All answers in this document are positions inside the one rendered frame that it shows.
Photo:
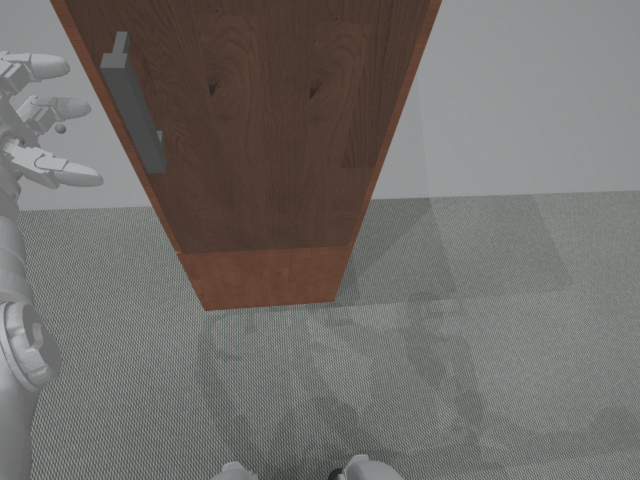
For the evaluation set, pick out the robot shin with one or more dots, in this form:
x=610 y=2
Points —
x=357 y=458
x=232 y=465

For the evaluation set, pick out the robot left hand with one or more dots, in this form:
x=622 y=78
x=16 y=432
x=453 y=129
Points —
x=34 y=118

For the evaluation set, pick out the left robot upper arm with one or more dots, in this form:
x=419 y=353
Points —
x=29 y=358

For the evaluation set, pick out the left robot forearm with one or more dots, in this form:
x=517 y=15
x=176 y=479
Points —
x=13 y=284

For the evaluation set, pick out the cupboard door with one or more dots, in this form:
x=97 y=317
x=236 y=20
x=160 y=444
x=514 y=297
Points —
x=273 y=112

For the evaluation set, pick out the left robot shin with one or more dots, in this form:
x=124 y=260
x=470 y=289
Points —
x=232 y=465

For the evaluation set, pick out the right robot shin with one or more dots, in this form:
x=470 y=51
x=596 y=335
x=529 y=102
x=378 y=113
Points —
x=357 y=458

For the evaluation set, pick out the handle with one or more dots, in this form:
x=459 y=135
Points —
x=122 y=82

